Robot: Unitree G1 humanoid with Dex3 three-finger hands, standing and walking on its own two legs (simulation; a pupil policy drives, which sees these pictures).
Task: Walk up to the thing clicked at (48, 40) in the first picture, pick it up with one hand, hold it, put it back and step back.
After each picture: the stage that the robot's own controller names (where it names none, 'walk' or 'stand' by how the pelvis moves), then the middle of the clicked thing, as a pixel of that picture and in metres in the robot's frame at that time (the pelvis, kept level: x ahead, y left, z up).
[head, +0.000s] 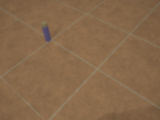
stand; (46, 31) +1.41 +0.45 -0.65
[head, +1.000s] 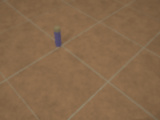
walk; (57, 36) +1.34 +0.25 -0.64
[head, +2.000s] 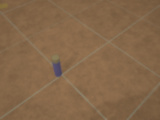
walk; (56, 66) +0.89 +0.24 -0.64
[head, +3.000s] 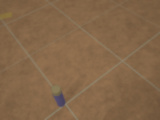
walk; (58, 96) +0.56 +0.25 -0.62
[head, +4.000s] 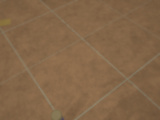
stand; out of the picture +0.39 +0.20 -0.63
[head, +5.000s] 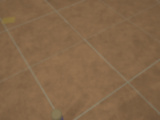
stand; out of the picture +0.40 +0.20 -0.65
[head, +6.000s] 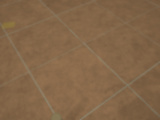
stand; out of the picture +0.39 +0.20 -0.65
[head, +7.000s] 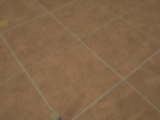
stand; out of the picture +0.40 +0.22 -0.65
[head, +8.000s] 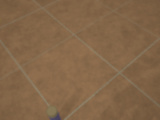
stand; (54, 116) +0.40 +0.24 -0.65
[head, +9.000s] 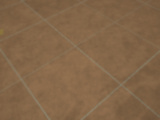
stand; out of the picture +0.35 +0.24 -0.65
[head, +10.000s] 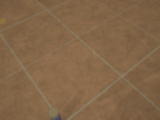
stand; (55, 117) +0.41 +0.22 -0.66
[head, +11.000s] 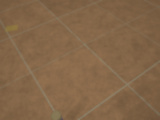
stand; out of the picture +0.43 +0.23 -0.65
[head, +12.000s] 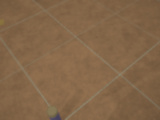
stand; (54, 116) +0.42 +0.24 -0.66
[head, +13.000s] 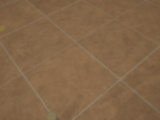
stand; out of the picture +0.40 +0.24 -0.66
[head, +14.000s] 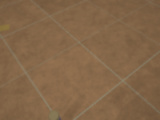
stand; out of the picture +0.42 +0.23 -0.66
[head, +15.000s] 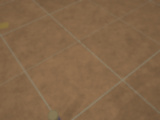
stand; out of the picture +0.41 +0.23 -0.66
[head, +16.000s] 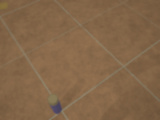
go down; (55, 104) +0.45 +0.21 -0.64
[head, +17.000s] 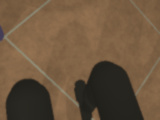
go down; out of the picture +0.53 +0.23 -0.25
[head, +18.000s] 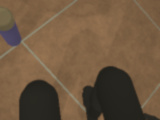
approach; (8, 30) +0.53 +0.22 -0.28
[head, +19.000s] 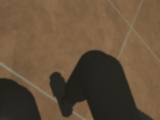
close in; out of the picture +0.52 +0.27 -0.19
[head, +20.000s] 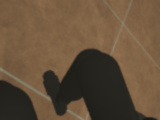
close; out of the picture +0.52 +0.27 -0.19
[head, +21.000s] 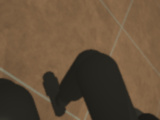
lift; out of the picture +0.49 +0.26 -0.20
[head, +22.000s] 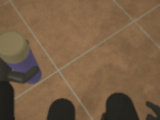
lift; (24, 63) +0.37 +0.20 -0.01
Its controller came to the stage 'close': yes
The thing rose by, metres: 0.69
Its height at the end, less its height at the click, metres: +0.69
